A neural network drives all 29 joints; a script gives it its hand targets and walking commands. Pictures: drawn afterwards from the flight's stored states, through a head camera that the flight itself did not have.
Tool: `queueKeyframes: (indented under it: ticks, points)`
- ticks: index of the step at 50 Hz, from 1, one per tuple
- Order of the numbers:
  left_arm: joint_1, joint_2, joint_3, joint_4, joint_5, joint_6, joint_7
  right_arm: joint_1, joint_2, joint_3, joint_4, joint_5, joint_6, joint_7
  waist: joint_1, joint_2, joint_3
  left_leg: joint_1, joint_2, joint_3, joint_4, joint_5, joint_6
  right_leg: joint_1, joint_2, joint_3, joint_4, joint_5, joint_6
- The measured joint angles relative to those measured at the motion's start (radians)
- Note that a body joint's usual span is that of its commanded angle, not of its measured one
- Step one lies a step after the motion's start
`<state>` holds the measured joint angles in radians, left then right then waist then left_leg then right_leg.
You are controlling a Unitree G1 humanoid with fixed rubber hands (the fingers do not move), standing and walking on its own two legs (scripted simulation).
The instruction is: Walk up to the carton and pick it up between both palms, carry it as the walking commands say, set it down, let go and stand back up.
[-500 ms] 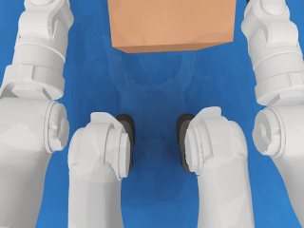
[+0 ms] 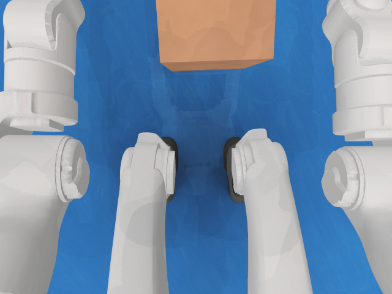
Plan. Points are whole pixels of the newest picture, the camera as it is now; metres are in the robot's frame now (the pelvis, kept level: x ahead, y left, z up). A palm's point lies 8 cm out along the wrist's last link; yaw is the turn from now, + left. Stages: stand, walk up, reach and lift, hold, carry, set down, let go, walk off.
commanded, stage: set down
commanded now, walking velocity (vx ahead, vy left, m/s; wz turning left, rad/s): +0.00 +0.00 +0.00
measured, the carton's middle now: (210, 15) +0.56 -0.03 -0.35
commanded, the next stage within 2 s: let go in 0.72 s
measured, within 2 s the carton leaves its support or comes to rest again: neither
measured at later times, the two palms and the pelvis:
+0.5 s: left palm out of the picture +0.58 +0.18 +0.03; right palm out of the picture +0.55 -0.20 +0.03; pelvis +0.01 +0.00 +0.13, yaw +1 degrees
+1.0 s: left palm out of the picture +0.49 +0.19 +0.07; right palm out of the picture +0.47 -0.21 +0.07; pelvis +0.03 -0.01 +0.21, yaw +1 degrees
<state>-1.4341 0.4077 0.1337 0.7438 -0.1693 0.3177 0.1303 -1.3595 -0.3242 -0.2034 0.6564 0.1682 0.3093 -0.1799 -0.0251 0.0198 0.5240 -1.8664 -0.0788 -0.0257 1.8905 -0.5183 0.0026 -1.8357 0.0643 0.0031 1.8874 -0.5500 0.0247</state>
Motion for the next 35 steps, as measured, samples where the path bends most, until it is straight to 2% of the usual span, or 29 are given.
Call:
queueKeyframes:
  ticks: [8,15,17,28,32,35]
  points:
    - [0.018,0.019,0.012,-0.068,0.009,0.072,0.0,0.024,-0.015,0.006,-0.079,0.022,0.08,0.0,-0.004,-0.002,0.0,0.106,0.007,0.002,-0.146,0.042,0.004,0.099,0.004,0.015,-0.145,0.048,0.001]
    - [0.026,0.036,0.004,-0.057,0.009,0.091,-0.026,0.023,-0.02,-0.003,-0.079,0.004,0.102,0.015,-0.01,-0.001,-0.001,0.224,0.004,-0.008,-0.292,0.078,0.002,0.218,-0.003,0.016,-0.29,0.084,-0.003]
    - [0.038,0.03,0.003,-0.082,0.01,0.09,-0.028,0.035,-0.02,-0.006,-0.099,0.007,0.099,0.019,-0.007,0.001,0.0,0.26,0.006,-0.011,-0.331,0.086,0.001,0.253,-0.003,0.016,-0.33,0.093,-0.005]
    - [0.074,0.015,0.038,-0.069,0.045,0.07,-0.054,0.087,-0.006,-0.005,-0.102,-0.015,0.078,0.039,-0.013,-0.004,-0.001,0.471,0.009,-0.022,-0.567,0.145,-0.003,0.46,-0.009,0.023,-0.56,0.152,-0.014]
    - [0.099,-0.001,0.056,-0.044,0.068,0.046,-0.072,0.112,0.004,-0.011,-0.083,-0.029,0.061,0.048,-0.007,-0.006,-0.002,0.555,0.015,-0.02,-0.668,0.176,-0.004,0.539,-0.008,0.031,-0.658,0.184,-0.016]
    - [0.098,-0.011,0.084,0.03,0.094,0.007,-0.089,0.112,0.023,-0.027,-0.013,-0.058,0.026,0.058,-0.006,-0.013,-0.028,0.585,0.017,-0.018,-0.73,0.198,-0.005,0.564,-0.007,0.038,-0.714,0.207,-0.017]
